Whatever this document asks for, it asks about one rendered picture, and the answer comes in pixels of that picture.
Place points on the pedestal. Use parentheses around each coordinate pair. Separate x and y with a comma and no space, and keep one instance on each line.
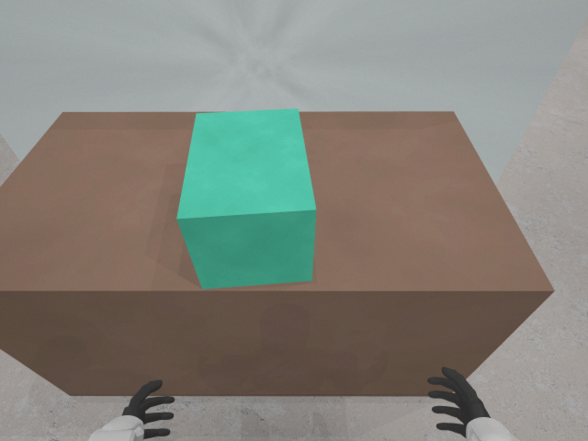
(418,264)

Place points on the robot right hand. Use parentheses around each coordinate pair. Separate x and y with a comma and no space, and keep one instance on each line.
(465,397)

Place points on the carton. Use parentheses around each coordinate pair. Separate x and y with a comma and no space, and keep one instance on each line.
(247,210)

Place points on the right robot forearm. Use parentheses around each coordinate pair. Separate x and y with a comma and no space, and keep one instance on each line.
(487,429)

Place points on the left robot forearm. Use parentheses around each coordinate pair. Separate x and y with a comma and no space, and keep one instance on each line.
(123,428)

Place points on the robot left hand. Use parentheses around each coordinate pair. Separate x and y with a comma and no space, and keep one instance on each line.
(139,404)

